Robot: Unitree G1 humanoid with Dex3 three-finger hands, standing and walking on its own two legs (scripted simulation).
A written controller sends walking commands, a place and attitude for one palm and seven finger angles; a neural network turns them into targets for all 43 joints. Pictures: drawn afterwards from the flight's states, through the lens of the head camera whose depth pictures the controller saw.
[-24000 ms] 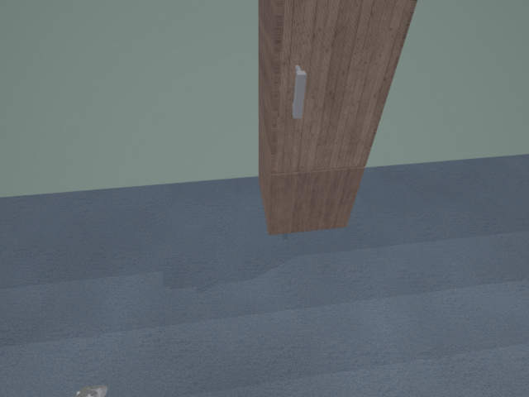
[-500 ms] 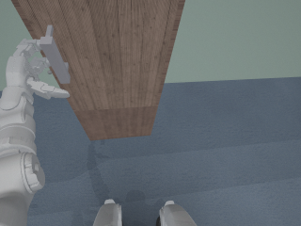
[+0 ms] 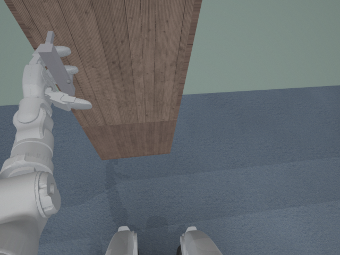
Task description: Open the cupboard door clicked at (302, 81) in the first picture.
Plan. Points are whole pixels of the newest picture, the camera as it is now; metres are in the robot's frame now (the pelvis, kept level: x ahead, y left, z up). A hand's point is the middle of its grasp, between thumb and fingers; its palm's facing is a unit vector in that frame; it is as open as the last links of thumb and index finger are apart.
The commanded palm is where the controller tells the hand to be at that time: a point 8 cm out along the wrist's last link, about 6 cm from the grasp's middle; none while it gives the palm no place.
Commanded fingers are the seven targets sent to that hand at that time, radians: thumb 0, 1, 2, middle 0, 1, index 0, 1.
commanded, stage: slide the fingers in behind the handle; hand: left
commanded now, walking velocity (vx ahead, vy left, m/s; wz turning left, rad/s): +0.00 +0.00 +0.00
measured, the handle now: (60, 65) +0.55 +0.23 +0.08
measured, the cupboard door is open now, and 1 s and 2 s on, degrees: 0 0 28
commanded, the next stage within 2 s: close the thumb around the handle in 0.44 s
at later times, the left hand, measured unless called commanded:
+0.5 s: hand (69, 80) +0.50 +0.20 +0.08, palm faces +0.07 -1.00 -0.02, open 14.0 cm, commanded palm +0.48 +0.24 +0.08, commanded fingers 0.00 -0.50 0.30 -0.30 -1.20 -0.30 -1.20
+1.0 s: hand (69, 80) +0.50 +0.20 +0.08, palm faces +0.06 -1.00 -0.01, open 8.4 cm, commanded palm +0.48 +0.24 +0.08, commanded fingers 0.00 0.84 0.88 -0.40 -1.34 -0.40 -1.34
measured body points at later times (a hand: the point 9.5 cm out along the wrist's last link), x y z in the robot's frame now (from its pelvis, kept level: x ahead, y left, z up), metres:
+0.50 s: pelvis +0.00 +0.00 +0.00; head +0.12 +0.02 +0.43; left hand +0.49 +0.25 +0.08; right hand +0.02 -0.27 -0.12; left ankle +0.03 +0.12 -0.66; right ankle +0.00 -0.12 -0.66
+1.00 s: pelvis +0.00 +0.00 +0.00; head +0.12 +0.02 +0.43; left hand +0.49 +0.25 +0.08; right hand +0.02 -0.26 -0.12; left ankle +0.03 +0.12 -0.66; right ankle +0.00 -0.12 -0.66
